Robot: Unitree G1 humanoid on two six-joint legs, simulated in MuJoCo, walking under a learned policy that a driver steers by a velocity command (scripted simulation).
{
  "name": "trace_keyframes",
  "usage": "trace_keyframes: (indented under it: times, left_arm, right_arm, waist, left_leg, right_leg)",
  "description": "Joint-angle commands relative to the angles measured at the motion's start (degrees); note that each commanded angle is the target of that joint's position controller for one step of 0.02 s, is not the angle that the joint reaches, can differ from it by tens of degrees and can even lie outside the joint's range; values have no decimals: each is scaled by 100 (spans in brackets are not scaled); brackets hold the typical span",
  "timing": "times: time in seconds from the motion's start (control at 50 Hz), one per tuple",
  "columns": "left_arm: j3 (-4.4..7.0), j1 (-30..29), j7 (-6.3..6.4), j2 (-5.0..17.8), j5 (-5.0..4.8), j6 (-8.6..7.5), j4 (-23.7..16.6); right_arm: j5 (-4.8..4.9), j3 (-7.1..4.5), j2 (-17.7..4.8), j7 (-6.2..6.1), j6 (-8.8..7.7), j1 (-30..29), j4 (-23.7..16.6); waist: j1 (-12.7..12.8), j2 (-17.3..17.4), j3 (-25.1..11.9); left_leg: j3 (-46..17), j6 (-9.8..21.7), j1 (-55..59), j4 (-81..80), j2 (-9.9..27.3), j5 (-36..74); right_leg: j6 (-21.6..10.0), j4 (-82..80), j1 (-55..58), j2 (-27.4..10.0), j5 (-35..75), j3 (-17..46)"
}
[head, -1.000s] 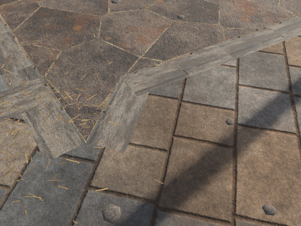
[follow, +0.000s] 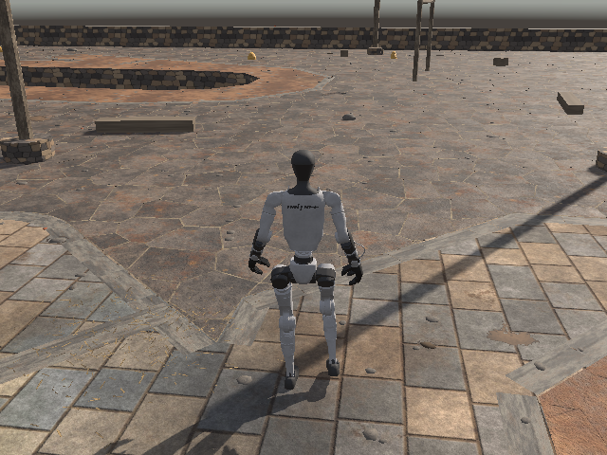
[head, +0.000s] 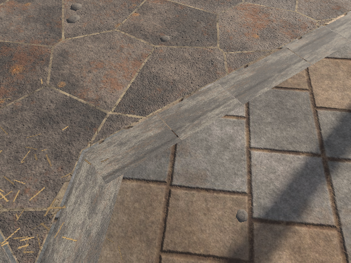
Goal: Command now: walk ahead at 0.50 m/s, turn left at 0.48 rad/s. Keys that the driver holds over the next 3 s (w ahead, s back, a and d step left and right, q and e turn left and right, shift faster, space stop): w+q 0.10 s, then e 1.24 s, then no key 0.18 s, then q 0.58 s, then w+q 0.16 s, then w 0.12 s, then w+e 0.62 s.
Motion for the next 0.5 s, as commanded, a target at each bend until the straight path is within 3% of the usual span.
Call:
trace_keyframes:
  times: [0.02,0.06,0.1,0.14,0.18,0.22,0.24,0.26,0.28,0.3,0.32,0.34,0.36,0.42,0.46,0.5]
  left_arm:
    - [93,-78,44,385,49,-7,-428]
    - [45,-610,28,255,32,-38,-528]
    - [68,-955,-4,303,-53,-75,-596]
    - [116,-988,-53,419,-54,-116,-573]
    - [188,-859,-96,524,-4,-160,-521]
    - [264,-314,-91,619,66,-192,-342]
    - [308,180,-77,868,116,-216,-293]
    - [355,531,-65,1139,178,-132,-242]
    - [335,787,-128,881,-26,-32,-65]
    - [291,522,-149,733,-169,54,-179]
    - [265,146,-141,652,-161,136,-254]
    - [251,-88,-134,666,-126,187,-300]
    - [287,-192,-109,754,-97,228,-312]
    - [367,-287,-50,837,-27,340,-338]
    - [422,-200,21,901,-76,400,-325]
    - [460,-205,92,938,-142,482,-343]
  right_arm:
    - [44,-257,-954,-110,-77,-340,-435]
    - [84,-286,-1024,-157,-28,-137,-334]
    - [110,-299,-1053,-183,28,175,-215]
    - [109,-257,-929,-209,72,350,-78]
    - [43,-217,-824,-235,110,415,6]
    - [-11,-178,-743,-226,135,216,-42]
    - [-106,-101,-554,-217,116,268,-140]
    - [-109,10,-282,-193,68,1161,-12]
    - [-94,13,-526,-151,71,1532,106]
    - [-46,-88,-899,-153,140,1034,39]
    - [-22,-111,-930,-186,217,369,-93]
    - [-64,-121,-904,-222,282,-32,-230]
    - [-99,-142,-855,-263,335,-177,-310]
    - [-101,-86,-544,-352,361,27,-248]
    - [-113,-79,-517,-381,368,-77,-244]
    - [-100,-83,-522,-382,396,-300,-279]
  waist:
    - [175,415,-107]
    - [-59,452,-109]
    - [-235,507,-210]
    - [-268,645,-273]
    - [-201,758,-415]
    - [148,739,-664]
    - [313,365,-1244]
    - [153,-975,-2073]
    - [154,-1458,-2582]
    - [258,-766,-2010]
    - [299,-234,-1388]
    - [277,-57,-862]
    - [177,-134,-643]
    - [-14,-564,-719]
    - [17,-553,-959]
    - [67,-515,-1014]
  left_leg:
    - [-1242,1070,-382,-866,1328,1349]
    - [-1018,805,-678,-744,1065,1069]
    - [-1194,673,-593,-610,1095,710]
    - [-1254,525,-33,-222,1248,958]
    - [-1370,336,560,291,1448,1507]
    - [-1168,76,714,1105,1235,2441]
    - [-905,-151,349,2121,932,1851]
    - [-456,-614,-1125,4066,337,-832]
    - [-408,-805,-1698,4879,313,-2873]
    - [-484,-868,-1992,5237,579,-2703]
    - [-303,-912,-2183,5224,718,-2379]
    - [-206,-927,-2253,4988,800,-2177]
    - [-201,-910,-2081,4646,900,-1991]
    - [-16,-961,-1437,3634,738,-1767]
    - [-75,-1010,-1284,3240,691,-1526]
    - [-152,-1030,-1154,2891,650,-1176]
  right_leg:
    - [254,-1029,-10,-21,734,-197]
    - [287,-2014,474,194,1757,-255]
    - [298,-2550,819,396,2337,-212]
    - [166,-2958,809,386,2531,-136]
    - [-85,-3143,866,366,2422,-104]
    - [-410,-3514,1630,426,2662,-320]
    - [-716,-3246,2738,-161,4328,189]
    - [-1802,-2932,4652,-1471,5900,1817]
    - [-2196,-3340,4954,-1880,5114,3078]
    - [-1971,-3568,4403,-1627,3745,2947]
    - [-1733,-3739,3701,-1347,2910,2506]
    - [-1659,-3900,2970,-1162,2729,2228]
    - [-1582,-4032,2461,-973,2644,2022]
    - [-1507,-4162,1885,-530,2923,1550]
    - [-1575,-4131,1908,-543,2832,1599]
    - [-1519,-4186,1788,-483,2061,1709]
Next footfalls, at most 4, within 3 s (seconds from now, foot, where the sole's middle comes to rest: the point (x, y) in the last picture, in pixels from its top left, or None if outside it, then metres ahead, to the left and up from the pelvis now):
0.22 right None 0.34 -0.14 -0.78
0.68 left None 0.34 0.08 -0.78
1.12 right None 0.25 -0.18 -0.78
1.58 left None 0.37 0.02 -0.78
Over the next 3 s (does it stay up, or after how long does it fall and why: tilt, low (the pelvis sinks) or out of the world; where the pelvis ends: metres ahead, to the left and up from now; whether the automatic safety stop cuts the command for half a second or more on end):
stays up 0.64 -0.11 0.00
